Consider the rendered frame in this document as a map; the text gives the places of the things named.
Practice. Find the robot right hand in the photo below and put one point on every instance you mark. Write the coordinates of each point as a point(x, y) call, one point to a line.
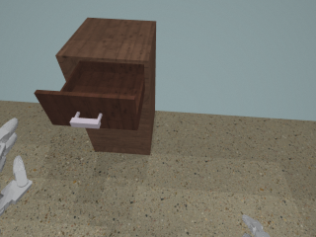
point(255, 227)

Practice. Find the drawer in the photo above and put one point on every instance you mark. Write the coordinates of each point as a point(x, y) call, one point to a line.
point(115, 90)

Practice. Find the robot left hand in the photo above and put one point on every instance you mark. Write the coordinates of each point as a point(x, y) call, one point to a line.
point(13, 192)

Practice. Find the cabinet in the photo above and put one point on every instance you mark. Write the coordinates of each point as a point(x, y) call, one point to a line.
point(117, 41)

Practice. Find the handle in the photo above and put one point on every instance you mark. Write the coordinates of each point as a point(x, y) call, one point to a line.
point(86, 122)

